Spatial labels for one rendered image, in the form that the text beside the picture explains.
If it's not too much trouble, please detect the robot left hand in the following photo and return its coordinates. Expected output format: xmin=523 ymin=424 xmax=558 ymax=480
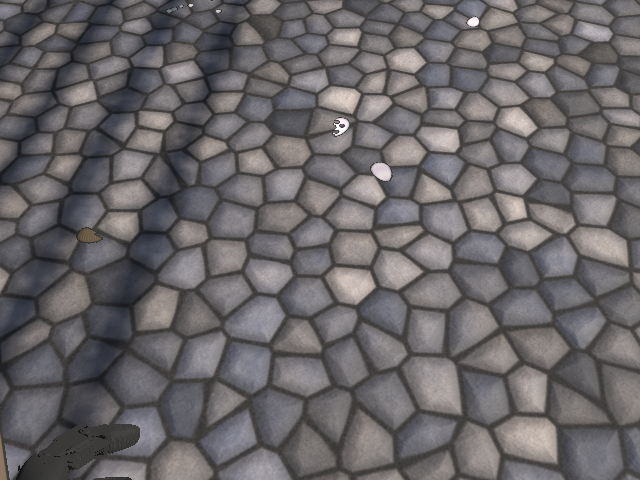
xmin=16 ymin=423 xmax=140 ymax=480

